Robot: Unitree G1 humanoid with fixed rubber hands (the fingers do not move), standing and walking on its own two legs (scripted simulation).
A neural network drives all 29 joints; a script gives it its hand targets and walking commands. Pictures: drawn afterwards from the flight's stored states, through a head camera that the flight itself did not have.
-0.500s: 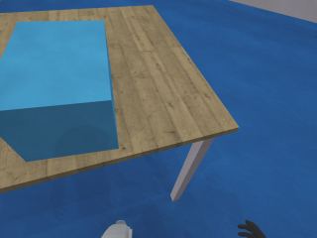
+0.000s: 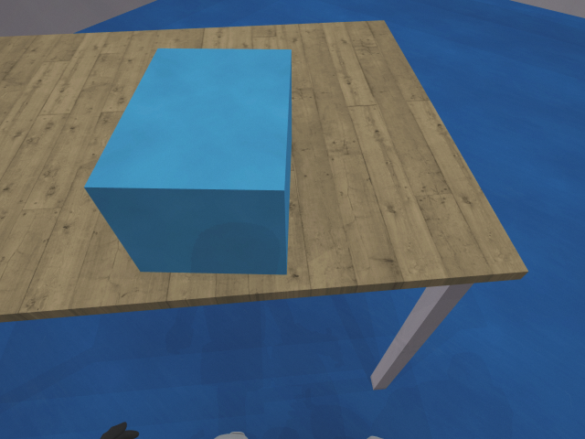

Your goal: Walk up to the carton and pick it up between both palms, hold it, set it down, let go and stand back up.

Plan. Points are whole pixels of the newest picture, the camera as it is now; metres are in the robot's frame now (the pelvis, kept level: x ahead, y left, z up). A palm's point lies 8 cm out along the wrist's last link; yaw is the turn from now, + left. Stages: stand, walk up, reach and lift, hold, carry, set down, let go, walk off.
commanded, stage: walk up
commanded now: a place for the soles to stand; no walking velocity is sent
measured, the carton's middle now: (219, 155) +0.48 +0.11 +0.12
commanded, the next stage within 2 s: none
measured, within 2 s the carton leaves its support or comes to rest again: neither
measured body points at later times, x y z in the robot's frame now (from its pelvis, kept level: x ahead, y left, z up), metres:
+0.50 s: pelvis -0.01 +0.01 +0.02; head -0.01 +0.01 +0.47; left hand +0.04 +0.27 -0.10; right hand +0.14 -0.22 -0.09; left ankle +0.02 +0.14 -0.70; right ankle +0.02 -0.13 -0.70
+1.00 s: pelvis +0.00 -0.01 +0.02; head +0.02 +0.01 +0.47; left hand +0.01 +0.26 -0.11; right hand +0.15 -0.24 -0.09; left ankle +0.02 +0.14 -0.70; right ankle +0.02 -0.13 -0.70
